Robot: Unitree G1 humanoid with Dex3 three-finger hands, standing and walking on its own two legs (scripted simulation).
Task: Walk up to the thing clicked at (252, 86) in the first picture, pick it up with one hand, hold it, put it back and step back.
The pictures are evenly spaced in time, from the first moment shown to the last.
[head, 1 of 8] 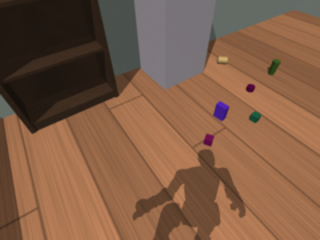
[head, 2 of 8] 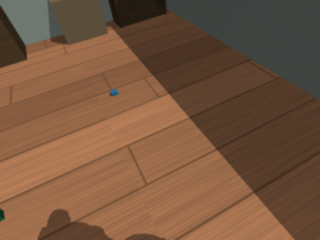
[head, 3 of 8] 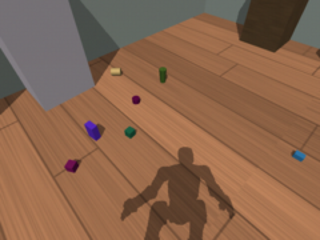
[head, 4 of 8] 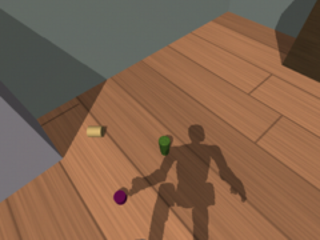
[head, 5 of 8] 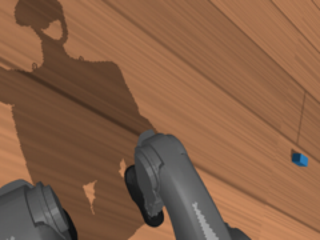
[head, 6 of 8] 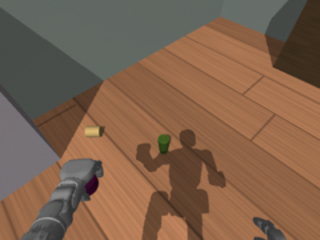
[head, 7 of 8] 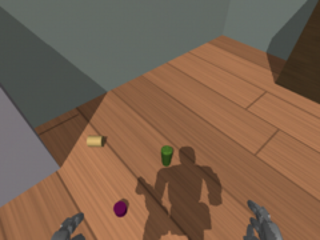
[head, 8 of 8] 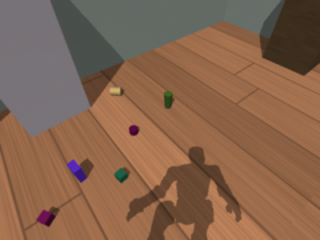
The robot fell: no
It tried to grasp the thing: yes
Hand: left
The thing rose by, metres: 0.70
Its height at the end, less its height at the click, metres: +0.00
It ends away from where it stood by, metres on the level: 0.00
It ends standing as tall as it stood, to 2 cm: yes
